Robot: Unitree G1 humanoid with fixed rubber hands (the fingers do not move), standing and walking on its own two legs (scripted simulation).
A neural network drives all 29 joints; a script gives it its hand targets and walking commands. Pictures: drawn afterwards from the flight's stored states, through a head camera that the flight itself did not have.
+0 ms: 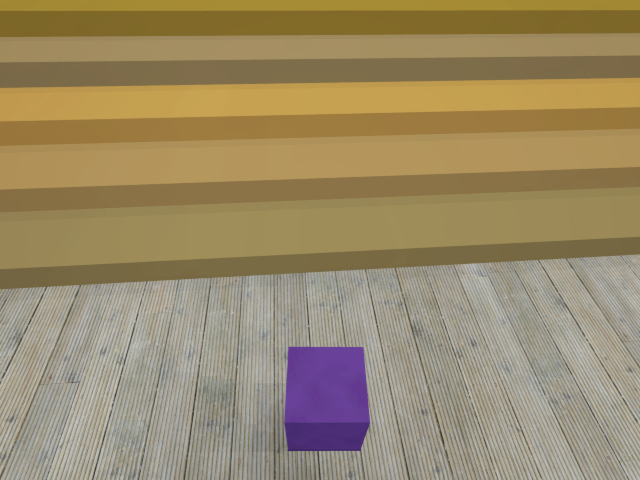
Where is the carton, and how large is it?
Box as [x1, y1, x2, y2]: [284, 347, 369, 450]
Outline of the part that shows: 288,347 284,419 288,450 359,450 369,423 362,347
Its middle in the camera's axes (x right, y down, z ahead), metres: +0.01 +0.47 +1.10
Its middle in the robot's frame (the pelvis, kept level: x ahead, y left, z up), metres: +0.47 -0.03 -0.65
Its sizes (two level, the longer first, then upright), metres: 0.210 0.200 0.250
